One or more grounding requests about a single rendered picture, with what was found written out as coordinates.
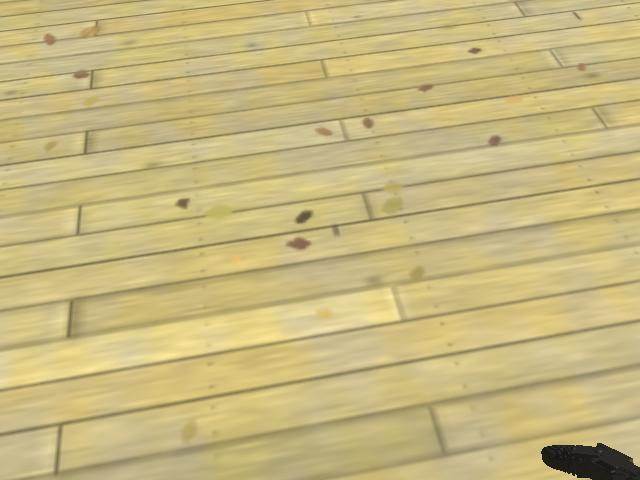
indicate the robot right hand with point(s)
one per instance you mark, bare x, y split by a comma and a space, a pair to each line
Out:
597, 463

